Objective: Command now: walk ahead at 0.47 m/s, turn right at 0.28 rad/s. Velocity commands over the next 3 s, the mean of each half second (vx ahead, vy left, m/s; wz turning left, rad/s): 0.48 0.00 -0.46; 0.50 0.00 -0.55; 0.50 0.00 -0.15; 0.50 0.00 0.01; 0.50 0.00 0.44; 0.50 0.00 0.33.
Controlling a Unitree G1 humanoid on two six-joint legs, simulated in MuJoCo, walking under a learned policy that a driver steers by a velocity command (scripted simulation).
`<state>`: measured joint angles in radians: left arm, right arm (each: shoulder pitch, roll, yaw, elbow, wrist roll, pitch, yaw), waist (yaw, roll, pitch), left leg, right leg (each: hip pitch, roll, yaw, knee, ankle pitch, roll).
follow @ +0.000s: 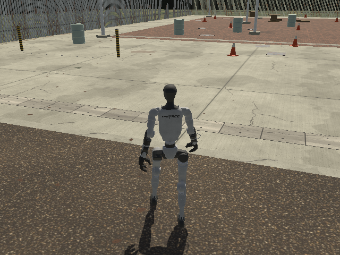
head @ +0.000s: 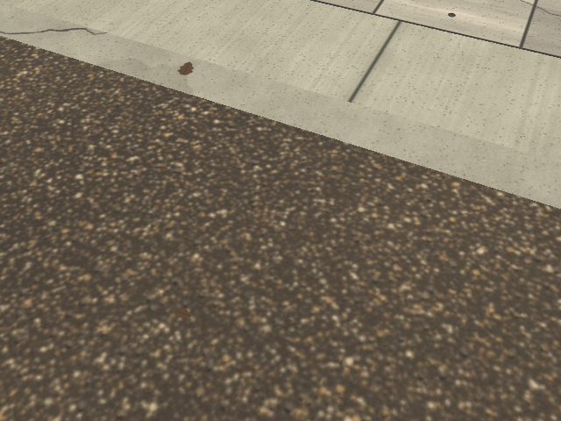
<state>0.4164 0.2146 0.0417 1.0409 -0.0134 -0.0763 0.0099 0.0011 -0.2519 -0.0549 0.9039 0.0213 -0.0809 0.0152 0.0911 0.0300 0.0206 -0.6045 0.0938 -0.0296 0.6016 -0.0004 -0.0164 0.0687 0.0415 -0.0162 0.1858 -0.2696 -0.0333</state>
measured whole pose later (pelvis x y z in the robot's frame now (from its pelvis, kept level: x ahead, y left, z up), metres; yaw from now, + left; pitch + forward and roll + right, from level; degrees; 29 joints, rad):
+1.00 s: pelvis +0.50 -0.11 +0.01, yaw -33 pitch +1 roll +1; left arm 0.32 0.26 0.07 0.80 -0.01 -0.06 0.01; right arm 0.03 -0.29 -0.07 0.78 -0.01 -0.10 0.00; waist 0.06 0.05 0.04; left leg -0.66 0.10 -0.08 0.66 0.05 -0.05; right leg -0.11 0.10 0.10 0.31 -0.21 -0.09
